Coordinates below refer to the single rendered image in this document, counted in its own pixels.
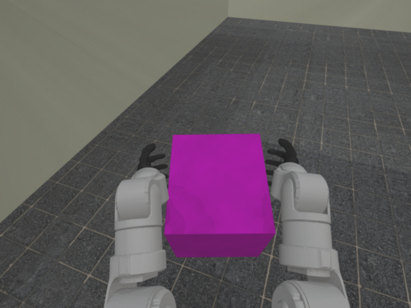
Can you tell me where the robot left hand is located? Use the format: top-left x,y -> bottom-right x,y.
137,143 -> 169,188

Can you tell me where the robot right hand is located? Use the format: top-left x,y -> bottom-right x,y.
265,139 -> 299,186

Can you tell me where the robot left upper arm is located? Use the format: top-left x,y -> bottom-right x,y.
106,286 -> 176,308

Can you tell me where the robot right forearm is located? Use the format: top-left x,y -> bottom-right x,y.
270,162 -> 350,308

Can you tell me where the carton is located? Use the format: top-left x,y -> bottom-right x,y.
164,133 -> 275,257

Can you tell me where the robot left forearm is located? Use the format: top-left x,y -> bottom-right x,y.
104,167 -> 169,308

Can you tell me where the robot right upper arm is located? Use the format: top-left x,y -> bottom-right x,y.
272,280 -> 349,308

